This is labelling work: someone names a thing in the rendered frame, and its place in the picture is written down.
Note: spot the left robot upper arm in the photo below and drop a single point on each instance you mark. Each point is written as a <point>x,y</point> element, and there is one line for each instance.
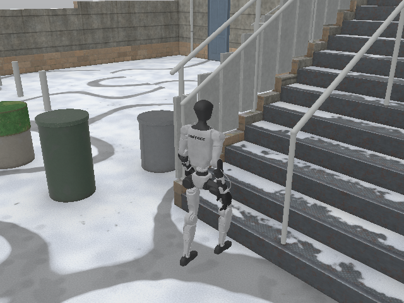
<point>183,151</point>

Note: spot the robot left forearm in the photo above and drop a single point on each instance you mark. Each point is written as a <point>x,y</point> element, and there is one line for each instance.
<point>185,162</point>

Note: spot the robot right shin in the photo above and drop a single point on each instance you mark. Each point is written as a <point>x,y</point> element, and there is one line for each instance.
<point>224,225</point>

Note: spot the right robot upper arm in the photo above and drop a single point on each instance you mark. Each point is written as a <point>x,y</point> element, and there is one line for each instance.
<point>218,139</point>

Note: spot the robot left hand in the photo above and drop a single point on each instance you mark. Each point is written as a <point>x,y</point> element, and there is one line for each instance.
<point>191,171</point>

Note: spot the robot right hand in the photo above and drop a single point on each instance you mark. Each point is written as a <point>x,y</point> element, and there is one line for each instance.
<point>226,200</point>

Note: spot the right robot thigh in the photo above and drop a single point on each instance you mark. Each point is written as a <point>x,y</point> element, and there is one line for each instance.
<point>213,188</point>

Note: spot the robot right forearm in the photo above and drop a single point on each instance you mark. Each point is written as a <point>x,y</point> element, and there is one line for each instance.
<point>222,187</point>

